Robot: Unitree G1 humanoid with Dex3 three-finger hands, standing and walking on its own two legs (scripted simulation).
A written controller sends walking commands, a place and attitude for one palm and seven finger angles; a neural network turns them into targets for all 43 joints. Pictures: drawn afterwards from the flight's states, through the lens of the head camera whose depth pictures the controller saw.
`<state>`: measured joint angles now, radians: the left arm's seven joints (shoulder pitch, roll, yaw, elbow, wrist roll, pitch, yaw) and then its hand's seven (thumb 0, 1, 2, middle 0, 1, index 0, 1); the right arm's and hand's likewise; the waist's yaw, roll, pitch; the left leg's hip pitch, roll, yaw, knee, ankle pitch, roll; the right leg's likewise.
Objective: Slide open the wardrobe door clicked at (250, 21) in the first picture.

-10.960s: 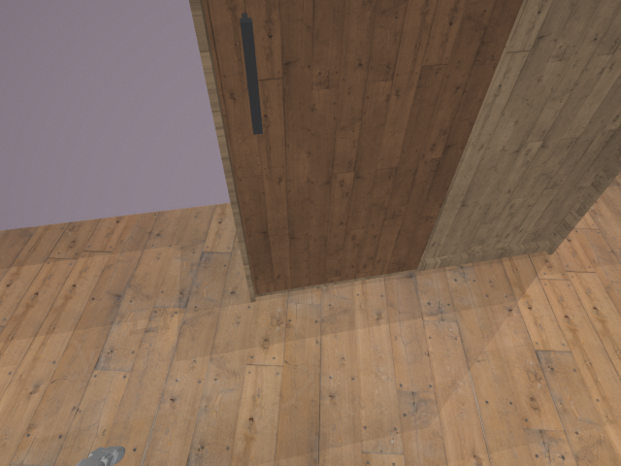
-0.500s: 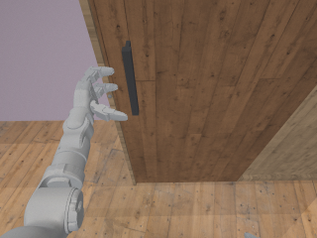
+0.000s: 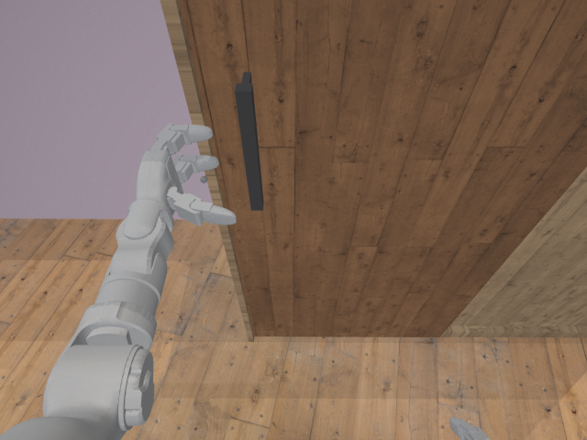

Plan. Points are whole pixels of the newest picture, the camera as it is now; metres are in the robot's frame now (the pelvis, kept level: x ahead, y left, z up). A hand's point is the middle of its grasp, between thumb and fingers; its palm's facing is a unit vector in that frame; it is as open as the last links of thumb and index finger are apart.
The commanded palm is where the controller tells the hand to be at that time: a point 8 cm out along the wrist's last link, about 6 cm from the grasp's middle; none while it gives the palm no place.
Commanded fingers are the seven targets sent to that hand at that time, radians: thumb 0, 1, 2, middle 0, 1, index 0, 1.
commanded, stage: move the hooked fingers beside the handle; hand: left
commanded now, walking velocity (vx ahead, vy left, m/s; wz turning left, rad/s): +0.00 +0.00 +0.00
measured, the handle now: (252, 148) +0.50 +0.07 +0.12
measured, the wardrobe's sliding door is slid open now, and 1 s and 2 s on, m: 0.00 0.00 0.00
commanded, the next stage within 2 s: feel for the door with the fingertips in 0.20 s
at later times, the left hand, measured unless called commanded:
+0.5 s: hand (209, 182) +0.43 +0.12 +0.12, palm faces -0.04 -1.00 +0.02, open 14.0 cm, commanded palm +0.40 +0.17 +0.13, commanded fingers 0.00 -0.50 0.30 -0.30 -1.20 -0.30 -1.20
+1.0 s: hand (234, 171) +0.45 +0.09 +0.13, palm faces -0.02 -1.00 +0.00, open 14.0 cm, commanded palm +0.42 +0.15 +0.13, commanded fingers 0.00 -0.50 0.30 -0.30 -1.20 -0.30 -1.20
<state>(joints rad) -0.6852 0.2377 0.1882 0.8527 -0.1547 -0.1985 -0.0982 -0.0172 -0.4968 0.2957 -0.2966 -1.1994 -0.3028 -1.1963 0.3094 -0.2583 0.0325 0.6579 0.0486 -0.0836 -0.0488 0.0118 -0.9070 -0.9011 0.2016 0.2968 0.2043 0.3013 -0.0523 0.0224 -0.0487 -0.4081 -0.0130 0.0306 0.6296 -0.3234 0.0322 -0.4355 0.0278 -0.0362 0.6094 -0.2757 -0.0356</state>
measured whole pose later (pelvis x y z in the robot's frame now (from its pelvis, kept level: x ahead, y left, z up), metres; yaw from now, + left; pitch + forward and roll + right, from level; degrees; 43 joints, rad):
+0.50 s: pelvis +0.01 +0.01 +0.00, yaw +0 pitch +6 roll -1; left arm -0.62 0.19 0.14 0.74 -0.16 -0.17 -0.07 -0.02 -0.50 0.30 -0.30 -1.20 -0.30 -1.20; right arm 0.33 -0.25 0.02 0.67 0.04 -0.08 -0.03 0.01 -0.91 -0.90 0.20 0.30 0.20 0.30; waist -0.04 0.03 -0.06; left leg -0.41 -0.02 0.03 0.64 -0.34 0.04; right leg -0.43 0.02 -0.03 0.62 -0.29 -0.02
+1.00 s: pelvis +0.01 +0.00 +0.00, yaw +0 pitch +7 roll +0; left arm -0.72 0.16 0.14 0.84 -0.12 -0.19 0.01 -0.02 -0.50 0.30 -0.30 -1.20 -0.30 -1.20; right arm 0.34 -0.24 0.03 0.68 0.03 -0.06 -0.02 0.01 -0.91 -0.90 0.20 0.30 0.20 0.30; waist -0.06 0.03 -0.06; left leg -0.42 -0.01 0.04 0.64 -0.34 0.03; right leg -0.45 0.03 -0.03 0.62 -0.29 -0.03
